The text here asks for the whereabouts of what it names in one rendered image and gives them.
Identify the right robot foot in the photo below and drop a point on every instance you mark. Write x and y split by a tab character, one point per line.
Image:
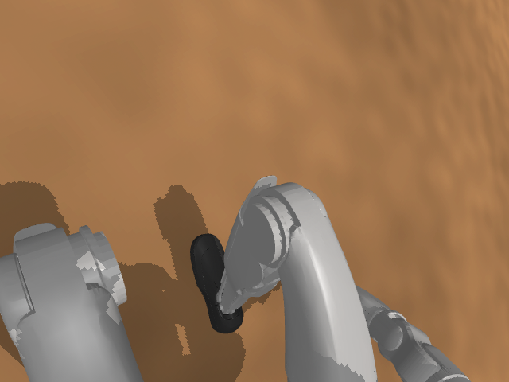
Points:
207	258

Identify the right robot hand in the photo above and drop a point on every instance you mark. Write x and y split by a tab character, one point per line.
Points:
371	305

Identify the right robot arm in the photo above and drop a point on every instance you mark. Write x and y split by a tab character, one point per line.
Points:
410	351

